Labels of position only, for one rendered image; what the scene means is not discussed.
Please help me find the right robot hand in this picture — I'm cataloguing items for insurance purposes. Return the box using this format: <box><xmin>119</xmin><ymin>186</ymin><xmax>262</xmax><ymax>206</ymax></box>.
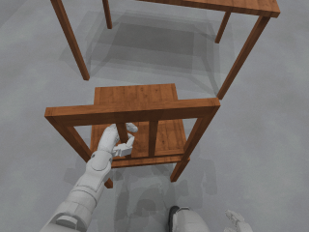
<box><xmin>223</xmin><ymin>209</ymin><xmax>253</xmax><ymax>232</ymax></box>

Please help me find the robot left upper arm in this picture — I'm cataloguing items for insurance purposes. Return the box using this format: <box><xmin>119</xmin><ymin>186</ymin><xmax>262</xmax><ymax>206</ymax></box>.
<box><xmin>42</xmin><ymin>222</ymin><xmax>81</xmax><ymax>232</ymax></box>

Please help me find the right robot foot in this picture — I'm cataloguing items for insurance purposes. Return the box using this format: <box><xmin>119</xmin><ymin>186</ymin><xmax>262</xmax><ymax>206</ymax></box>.
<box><xmin>168</xmin><ymin>206</ymin><xmax>179</xmax><ymax>232</ymax></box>

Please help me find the left robot hand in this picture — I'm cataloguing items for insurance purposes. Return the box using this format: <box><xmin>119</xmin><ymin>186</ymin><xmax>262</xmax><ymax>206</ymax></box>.
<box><xmin>97</xmin><ymin>123</ymin><xmax>138</xmax><ymax>158</ymax></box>

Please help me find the right robot thigh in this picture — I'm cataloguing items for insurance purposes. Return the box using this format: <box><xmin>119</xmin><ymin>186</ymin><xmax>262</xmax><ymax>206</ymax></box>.
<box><xmin>173</xmin><ymin>210</ymin><xmax>210</xmax><ymax>232</ymax></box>

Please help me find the left robot forearm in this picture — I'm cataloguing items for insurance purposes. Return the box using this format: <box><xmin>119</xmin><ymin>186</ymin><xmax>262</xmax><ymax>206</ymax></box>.
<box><xmin>39</xmin><ymin>150</ymin><xmax>113</xmax><ymax>232</ymax></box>

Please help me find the chair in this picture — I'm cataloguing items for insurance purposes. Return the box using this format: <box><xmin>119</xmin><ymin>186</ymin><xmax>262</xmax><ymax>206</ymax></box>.
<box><xmin>44</xmin><ymin>83</ymin><xmax>221</xmax><ymax>189</ymax></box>

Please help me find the table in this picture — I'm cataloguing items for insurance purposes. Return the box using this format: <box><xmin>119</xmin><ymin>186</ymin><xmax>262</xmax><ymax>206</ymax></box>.
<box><xmin>50</xmin><ymin>0</ymin><xmax>281</xmax><ymax>101</ymax></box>

